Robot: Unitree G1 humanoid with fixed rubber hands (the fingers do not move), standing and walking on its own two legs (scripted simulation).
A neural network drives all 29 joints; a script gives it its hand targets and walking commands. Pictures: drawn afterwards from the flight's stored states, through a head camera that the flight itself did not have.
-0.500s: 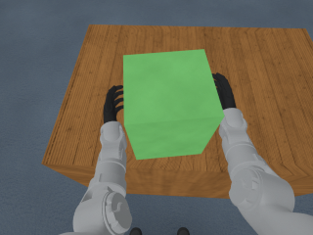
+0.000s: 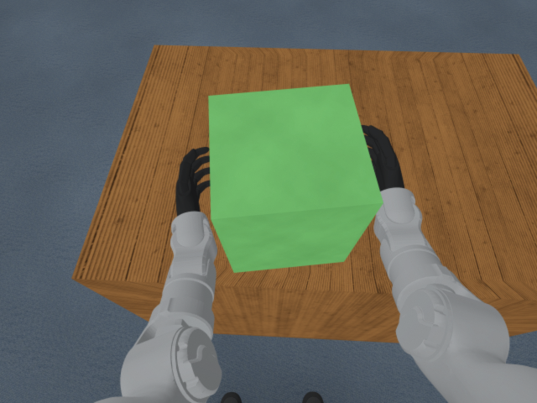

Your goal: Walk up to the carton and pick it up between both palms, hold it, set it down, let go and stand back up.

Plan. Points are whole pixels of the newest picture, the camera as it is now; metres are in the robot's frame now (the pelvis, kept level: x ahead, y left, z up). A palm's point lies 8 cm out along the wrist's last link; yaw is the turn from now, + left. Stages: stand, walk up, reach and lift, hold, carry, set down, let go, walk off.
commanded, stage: reach and lift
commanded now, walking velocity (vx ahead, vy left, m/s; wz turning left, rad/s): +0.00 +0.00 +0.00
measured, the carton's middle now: (284, 189) +0.44 +0.02 -0.01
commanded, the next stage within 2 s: none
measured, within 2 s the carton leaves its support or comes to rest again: neither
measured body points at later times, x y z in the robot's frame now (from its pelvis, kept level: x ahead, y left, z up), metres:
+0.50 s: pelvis -0.01 +0.00 +0.00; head +0.06 +0.01 +0.44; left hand +0.39 +0.17 +0.03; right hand +0.43 -0.13 +0.06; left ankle -0.01 +0.15 -0.74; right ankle +0.00 -0.11 -0.74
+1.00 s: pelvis -0.02 +0.01 +0.00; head -0.01 +0.03 +0.45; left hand +0.38 +0.18 +0.09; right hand +0.41 -0.12 +0.12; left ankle -0.01 +0.15 -0.74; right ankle +0.00 -0.11 -0.74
